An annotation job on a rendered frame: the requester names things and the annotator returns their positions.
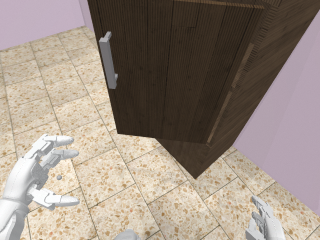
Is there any cupboard door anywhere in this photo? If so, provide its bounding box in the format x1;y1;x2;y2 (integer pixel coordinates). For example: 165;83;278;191
87;0;265;144

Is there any left robot hand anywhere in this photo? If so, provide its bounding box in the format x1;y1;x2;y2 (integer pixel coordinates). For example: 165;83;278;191
2;133;80;211

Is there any left robot forearm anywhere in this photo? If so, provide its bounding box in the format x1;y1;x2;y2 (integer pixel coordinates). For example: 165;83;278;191
0;198;30;240

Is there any handle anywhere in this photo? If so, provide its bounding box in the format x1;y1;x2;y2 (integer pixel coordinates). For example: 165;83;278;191
99;31;118;89

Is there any right robot hand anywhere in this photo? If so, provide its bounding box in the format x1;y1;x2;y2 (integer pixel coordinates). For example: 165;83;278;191
245;195;286;240

